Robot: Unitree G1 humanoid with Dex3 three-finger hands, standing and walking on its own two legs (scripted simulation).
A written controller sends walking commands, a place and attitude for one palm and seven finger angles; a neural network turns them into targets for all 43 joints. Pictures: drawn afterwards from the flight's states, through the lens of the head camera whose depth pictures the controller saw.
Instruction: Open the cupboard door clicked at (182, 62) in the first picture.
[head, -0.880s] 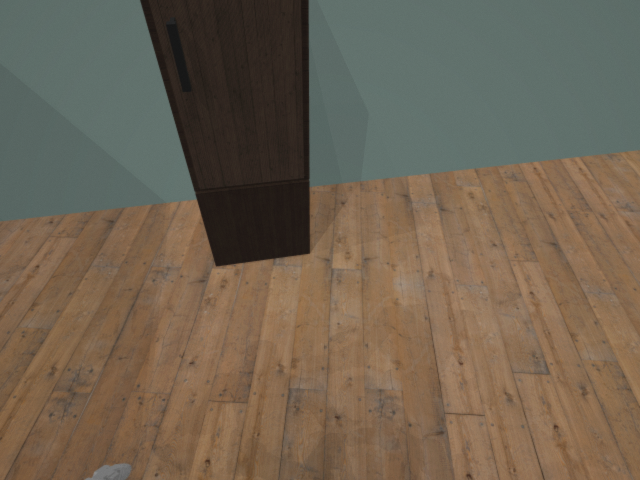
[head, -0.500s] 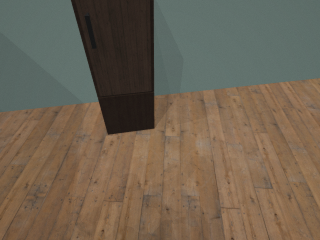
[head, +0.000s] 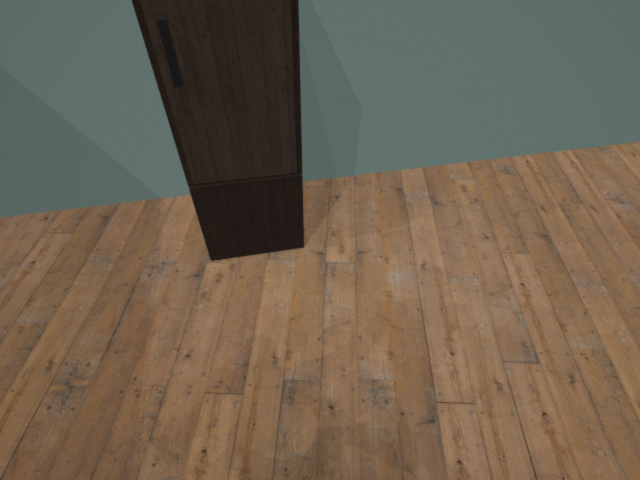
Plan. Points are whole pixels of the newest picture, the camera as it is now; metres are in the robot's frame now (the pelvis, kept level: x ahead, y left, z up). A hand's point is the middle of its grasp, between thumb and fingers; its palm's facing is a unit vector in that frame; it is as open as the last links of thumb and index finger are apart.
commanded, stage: look at it before walking up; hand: left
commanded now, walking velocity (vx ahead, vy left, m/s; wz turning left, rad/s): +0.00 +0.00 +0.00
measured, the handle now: (171, 51) +1.02 +0.42 +0.08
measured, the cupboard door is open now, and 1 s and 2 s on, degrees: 0 0 0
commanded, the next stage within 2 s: walk to a spot facing it in 0.56 s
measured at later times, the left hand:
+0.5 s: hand out of the picture +0.10 +0.25 -0.15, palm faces -0.03 -0.94 -0.33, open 7.4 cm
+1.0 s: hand out of the picture +0.04 +0.21 -0.20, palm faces +0.04 -0.98 -0.17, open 7.4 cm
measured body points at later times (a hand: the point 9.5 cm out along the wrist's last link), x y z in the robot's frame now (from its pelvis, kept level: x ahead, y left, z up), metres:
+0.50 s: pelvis +0.01 +0.00 +0.00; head +0.01 +0.01 +0.45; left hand +0.10 +0.30 -0.13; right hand +0.10 -0.29 -0.13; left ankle +0.01 +0.13 -0.74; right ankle +0.01 -0.11 -0.74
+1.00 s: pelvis +0.07 +0.03 -0.01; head +0.06 +0.05 +0.43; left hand +0.04 +0.27 -0.18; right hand +0.06 -0.22 -0.16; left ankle +0.01 +0.13 -0.74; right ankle +0.01 -0.11 -0.74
